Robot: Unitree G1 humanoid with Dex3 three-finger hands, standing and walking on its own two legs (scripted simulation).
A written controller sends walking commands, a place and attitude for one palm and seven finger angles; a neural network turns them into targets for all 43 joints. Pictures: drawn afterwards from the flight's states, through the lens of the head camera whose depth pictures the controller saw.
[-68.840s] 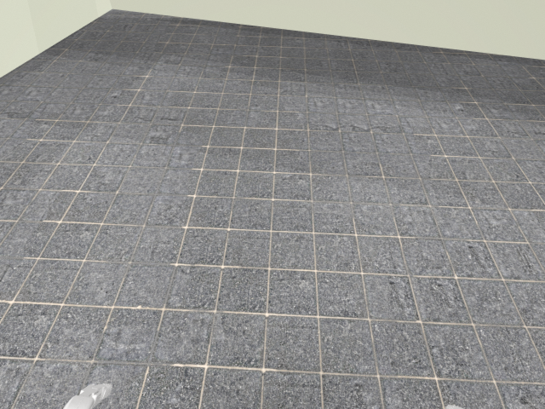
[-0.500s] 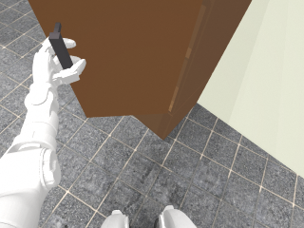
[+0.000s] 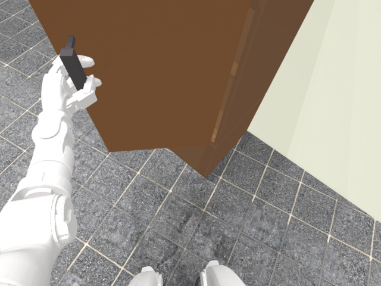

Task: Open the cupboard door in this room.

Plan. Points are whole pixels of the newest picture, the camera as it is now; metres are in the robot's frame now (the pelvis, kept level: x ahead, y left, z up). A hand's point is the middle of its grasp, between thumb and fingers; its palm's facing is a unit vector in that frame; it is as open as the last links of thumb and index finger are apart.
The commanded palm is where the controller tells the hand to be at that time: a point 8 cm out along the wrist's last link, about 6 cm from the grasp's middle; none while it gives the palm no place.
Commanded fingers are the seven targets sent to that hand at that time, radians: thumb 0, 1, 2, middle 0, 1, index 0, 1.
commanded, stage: pull the door open along its arc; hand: left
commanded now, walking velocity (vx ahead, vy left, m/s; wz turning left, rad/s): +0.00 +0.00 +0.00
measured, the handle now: (80, 70) +0.55 +0.20 +0.09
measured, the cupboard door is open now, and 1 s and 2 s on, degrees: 47 93 88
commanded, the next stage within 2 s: open thumb and fingers to let go in 0.92 s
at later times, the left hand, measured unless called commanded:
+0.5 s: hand (121, 157) +0.34 +0.10 +0.09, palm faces +0.22 -0.97 +0.10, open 6.3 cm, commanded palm +0.29 +0.18 +0.08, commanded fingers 0.00 0.90 0.90 -0.40 -1.35 -0.40 -1.35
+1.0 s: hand (171, 191) +0.28 +0.02 +0.09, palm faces +0.34 -0.94 -0.04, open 6.1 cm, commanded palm +0.24 +0.07 +0.08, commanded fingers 0.00 0.90 0.90 -0.40 -1.35 -0.40 -1.35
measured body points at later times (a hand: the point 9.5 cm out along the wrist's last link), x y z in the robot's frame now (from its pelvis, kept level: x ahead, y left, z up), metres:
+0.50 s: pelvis +0.01 -0.01 +0.02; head +0.05 -0.01 +0.47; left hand +0.33 +0.15 +0.08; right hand +0.17 -0.23 -0.08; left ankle -0.01 +0.08 -0.68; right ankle +0.00 -0.10 -0.68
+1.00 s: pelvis +0.01 -0.06 +0.02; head +0.02 -0.08 +0.47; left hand +0.25 +0.07 +0.09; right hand +0.18 -0.28 -0.08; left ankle -0.01 +0.08 -0.68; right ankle +0.00 -0.10 -0.68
